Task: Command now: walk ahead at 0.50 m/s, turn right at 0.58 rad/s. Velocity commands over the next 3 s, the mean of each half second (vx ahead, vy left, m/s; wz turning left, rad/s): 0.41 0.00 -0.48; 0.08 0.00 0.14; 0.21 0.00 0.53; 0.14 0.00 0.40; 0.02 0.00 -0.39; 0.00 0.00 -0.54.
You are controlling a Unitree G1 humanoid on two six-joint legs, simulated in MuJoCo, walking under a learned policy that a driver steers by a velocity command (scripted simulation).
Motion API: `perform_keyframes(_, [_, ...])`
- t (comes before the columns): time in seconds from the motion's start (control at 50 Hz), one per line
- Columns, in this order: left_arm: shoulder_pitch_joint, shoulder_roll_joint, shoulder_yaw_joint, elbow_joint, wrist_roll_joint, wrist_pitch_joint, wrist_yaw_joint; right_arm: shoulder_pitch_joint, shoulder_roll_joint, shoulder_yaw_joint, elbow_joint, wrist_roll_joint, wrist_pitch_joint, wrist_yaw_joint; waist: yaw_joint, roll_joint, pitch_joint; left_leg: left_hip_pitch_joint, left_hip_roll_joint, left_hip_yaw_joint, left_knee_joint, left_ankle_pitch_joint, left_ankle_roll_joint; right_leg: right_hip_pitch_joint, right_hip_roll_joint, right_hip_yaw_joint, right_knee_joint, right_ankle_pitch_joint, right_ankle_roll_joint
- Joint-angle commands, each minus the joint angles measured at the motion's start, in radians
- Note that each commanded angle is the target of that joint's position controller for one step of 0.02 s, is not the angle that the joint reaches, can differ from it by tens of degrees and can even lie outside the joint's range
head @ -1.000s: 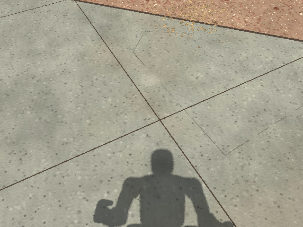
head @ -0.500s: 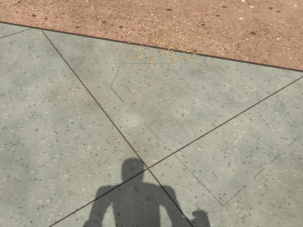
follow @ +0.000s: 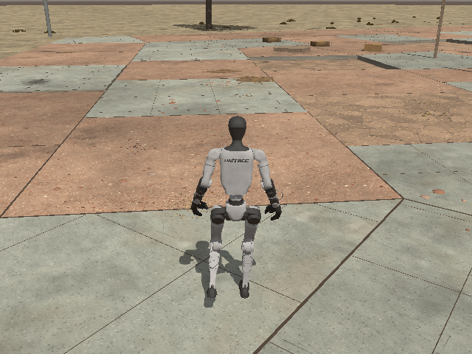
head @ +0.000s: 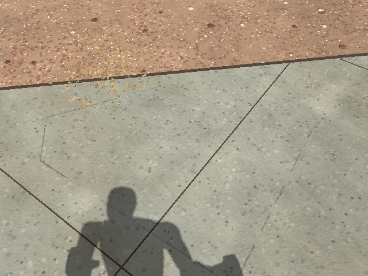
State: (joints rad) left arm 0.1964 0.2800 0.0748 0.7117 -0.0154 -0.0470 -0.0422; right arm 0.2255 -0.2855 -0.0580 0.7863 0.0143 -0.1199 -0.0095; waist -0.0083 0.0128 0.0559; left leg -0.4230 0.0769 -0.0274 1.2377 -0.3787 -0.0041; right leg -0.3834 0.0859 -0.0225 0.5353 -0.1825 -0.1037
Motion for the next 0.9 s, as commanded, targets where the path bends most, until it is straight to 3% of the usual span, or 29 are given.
perform_keyframes(0.02, [-0.001,0.104,0.027,-0.084,0.009,-0.024,0.012,0.018,-0.124,-0.036,-0.084,-0.023,-0.006,-0.004,-0.018,-0.039,-0.126,-0.212,0.062,-0.059,-0.079,0.085,-0.005,0.242,-0.260,0.388,-0.297,0.208,-0.200])
perform_keyframes(0.06, [0.025,0.127,0.033,-0.075,0.005,-0.030,0.023,-0.001,-0.095,-0.030,-0.097,-0.032,0.012,-0.005,-0.022,-0.032,-0.109,-0.202,0.048,-0.038,-0.160,0.132,-0.033,0.178,-0.242,0.333,-0.312,0.298,-0.207])
perform_keyframes(0.12, [0.078,0.147,0.038,-0.057,-0.002,-0.027,0.042,-0.118,-0.066,-0.017,-0.134,-0.034,0.016,-0.005,0.015,-0.051,-0.074,-0.223,0.015,-0.027,-0.370,0.303,-0.058,0.151,-0.199,0.279,-0.309,0.292,-0.172])
perform_keyframes(0.18, [0.121,0.149,0.038,-0.043,-0.009,-0.017,0.051,-0.228,-0.047,-0.006,-0.159,-0.023,0.007,0.009,0.062,-0.089,-0.061,-0.159,-0.037,-0.020,-0.591,0.452,-0.054,0.140,-0.169,0.270,-0.287,0.185,-0.130])
perform_keyframes(0.24, [0.167,0.155,0.040,-0.025,-0.014,-0.010,0.054,-0.295,-0.067,-0.009,-0.184,-0.010,-0.005,0.026,0.087,-0.104,-0.054,-0.125,-0.064,-0.033,-0.686,0.459,-0.042,0.186,-0.198,0.339,-0.243,0.131,-0.121])
perform_keyframes(0.3, [0.171,0.147,0.038,-0.018,-0.008,0.005,0.065,-0.271,-0.101,-0.023,-0.185,-0.019,-0.019,0.037,0.068,-0.132,-0.060,-0.086,-0.083,-0.034,-0.758,0.383,-0.006,0.281,-0.222,0.398,-0.131,0.231,-0.089])
perform_keyframes(0.34, [0.138,0.123,0.031,-0.029,-0.005,0.013,0.070,-0.159,-0.115,-0.035,-0.160,-0.037,-0.031,0.033,0.006,-0.144,-0.118,0.076,-0.094,0.005,-0.839,0.454,0.043,0.305,-0.169,0.375,0.017,0.434,-0.037])
perform_keyframes(0.36, [0.123,0.081,0.015,-0.053,0.006,0.010,0.069,-0.065,-0.154,-0.043,-0.154,-0.058,-0.038,0.029,-0.036,-0.105,-0.233,0.297,0.015,-0.068,-0.791,0.681,0.100,0.231,-0.117,0.335,0.194,0.383,0.007])
perform_keyframes(0.38, [0.229,0.038,-0.001,-0.059,0.016,0.004,0.071,0.048,-0.212,-0.055,-0.145,-0.078,-0.031,0.025,-0.030,0.109,-0.383,0.647,0.247,-0.329,-0.717,1.020,0.245,-0.037,0.001,0.247,0.522,-0.056,0.080])
perform_keyframes(0.4, [0.346,0.070,-0.005,-0.044,0.002,-0.002,0.065,0.105,-0.198,-0.056,-0.108,-0.044,-0.011,0.035,-0.009,0.319,-0.494,0.773,0.397,-0.621,-0.761,0.947,0.374,-0.219,0.047,0.231,0.753,-0.521,0.121])
perform_keyframes(0.42, [0.307,0.150,0.016,-0.023,-0.011,0.007,0.064,0.066,-0.135,-0.040,-0.129,-0.019,0.004,0.034,-0.026,0.167,-0.402,0.670,0.354,-0.571,-0.798,0.744,0.337,-0.275,-0.012,0.266,0.841,-0.463,0.138])
perform_keyframes(0.44, [0.192,0.166,0.020,-0.044,-0.010,0.021,0.066,0.005,-0.092,-0.023,-0.143,-0.021,0.016,0.030,-0.035,0.083,-0.285,0.546,0.297,-0.432,-0.814,0.679,0.289,-0.297,-0.041,0.222,0.841,-0.402,0.148])
perform_keyframes(0.46, [0.129,0.148,0.018,-0.056,0.001,0.034,0.069,-0.050,-0.059,-0.005,-0.141,-0.028,0.023,0.033,-0.018,0.032,-0.200,0.406,0.244,-0.337,-0.844,0.698,0.268,-0.277,-0.072,0.199,0.776,-0.363,0.154])
perform_keyframes(0.48, [0.114,0.127,0.017,-0.063,0.010,0.047,0.071,-0.090,-0.036,0.007,-0.135,-0.032,0.024,0.035,0.015,0.034,-0.160,0.301,0.203,-0.272,-0.870,0.701,0.246,-0.218,-0.111,0.189,0.681,-0.332,0.152])
perform_keyframes(0.5, [0.138,0.087,0.007,-0.056,0.010,0.057,0.070,-0.117,-0.042,0.007,-0.124,-0.039,0.027,0.038,0.046,0.069,-0.139,0.202,0.157,-0.203,-0.898,0.716,0.226,-0.126,-0.122,0.154,0.581,-0.305,0.155])
perform_keyframes(0.54, [0.157,0.034,-0.010,-0.047,0.014,0.062,0.073,-0.151,-0.066,0.001,-0.109,-0.045,0.030,0.038,0.061,0.121,-0.151,0.126,0.114,-0.109,-0.917,0.836,0.232,-0.002,-0.113,0.090,0.401,-0.256,0.170])
perform_keyframes(0.6, [0.123,0.037,-0.015,-0.045,0.017,0.062,0.073,-0.129,-0.099,-0.008,-0.080,-0.030,0.042,0.031,0.040,0.125,-0.222,0.172,0.133,-0.095,-0.907,0.813,0.242,0.095,-0.116,0.077,0.223,-0.115,0.166])
perform_keyframes(0.64, [0.093,0.048,-0.011,-0.047,0.019,0.070,0.071,-0.120,-0.095,-0.001,-0.067,-0.020,0.054,0.030,0.032,0.112,-0.215,0.153,0.130,-0.112,-0.911,0.596,0.230,0.160,-0.113,0.073,0.114,-0.050,0.152])
perform_keyframes(0.68, [0.067,0.044,-0.008,-0.049,0.033,0.073,0.069,-0.129,-0.077,0.011,-0.058,-0.009,0.067,0.035,0.048,0.101,-0.158,0.080,0.080,-0.124,-0.911,0.274,0.176,0.254,-0.093,0.052,-0.057,0.042,0.123])
perform_keyframes(0.7, [0.042,0.068,-0.004,-0.066,0.046,0.072,0.072,-0.103,-0.059,0.020,-0.049,-0.011,0.069,0.037,0.041,0.079,-0.131,0.031,0.053,-0.138,-0.906,0.143,0.127,0.297,-0.131,0.099,-0.097,0.082,0.100])
perform_keyframes(0.72, [0.038,0.118,0.005,-0.087,0.049,0.069,0.080,-0.088,-0.054,0.024,-0.050,-0.022,0.069,0.040,0.029,0.019,-0.123,-0.015,0.014,-0.125,-0.856,0.032,0.084,0.332,-0.218,0.169,-0.106,0.136,0.066])
perform_keyframes(0.74, [0.007,0.187,0.026,-0.080,0.037,0.074,0.087,-0.031,-0.055,0.019,-0.056,-0.016,0.070,0.040,-0.029,-0.129,-0.104,-0.029,-0.062,-0.049,-0.817,-0.022,0.056,0.271,-0.257,0.188,-0.098,0.024,0.016])
perform_keyframes(0.76, [0.004,0.146,0.025,-0.077,0.032,0.073,0.084,-0.062,-0.066,0.018,-0.057,-0.014,0.075,0.032,0.002,-0.164,-0.093,0.019,-0.087,0.001,-0.754,0.026,0.033,0.191,-0.238,0.183,-0.134,-0.124,0.011])
perform_keyframes(0.78, [0.002,0.122,0.021,-0.078,0.036,0.069,0.084,-0.083,-0.081,0.009,-0.067,-0.011,0.081,0.026,0.010,-0.175,-0.061,0.001,-0.098,0.009,-0.707,0.069,0.031,0.168,-0.236,0.185,-0.150,-0.152,0.020])
perform_keyframes(0.82, [0.010,0.128,0.028,-0.080,0.029,0.060,0.089,-0.064,-0.088,-0.001,-0.075,-0.012,0.097,0.017,0.011,-0.195,-0.058,-0.029,-0.098,0.012,-0.630,0.148,0.036,0.177,-0.271,0.197,-0.142,-0.045,0.012])
perform_keyframes(0.9, [0.005,0.131,0.038,-0.090,0.015,0.051,0.111,-0.042,-0.082,-0.017,-0.104,-0.010,0.113,0.029,0.008,-0.160,-0.109,-0.026,-0.074,0.013,-0.536,0.189,0.056,0.195,-0.344,0.196,-0.061,0.172,-0.022])
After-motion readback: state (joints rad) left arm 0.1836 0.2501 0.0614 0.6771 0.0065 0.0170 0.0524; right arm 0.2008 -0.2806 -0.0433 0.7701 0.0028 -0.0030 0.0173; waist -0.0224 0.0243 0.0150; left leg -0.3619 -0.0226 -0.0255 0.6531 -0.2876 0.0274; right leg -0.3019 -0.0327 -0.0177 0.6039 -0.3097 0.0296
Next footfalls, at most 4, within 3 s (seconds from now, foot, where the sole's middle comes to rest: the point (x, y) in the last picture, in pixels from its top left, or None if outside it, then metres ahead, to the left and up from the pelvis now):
0.36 left None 0.40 0.11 -0.77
0.70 right None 0.33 -0.13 -0.77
1.28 right None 0.37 -0.12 -0.77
1.74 left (139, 246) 0.55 0.20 -0.77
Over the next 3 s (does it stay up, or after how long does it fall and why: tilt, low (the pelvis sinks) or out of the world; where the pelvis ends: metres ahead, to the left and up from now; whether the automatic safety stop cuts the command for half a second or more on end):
stays up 0.52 0.07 0.00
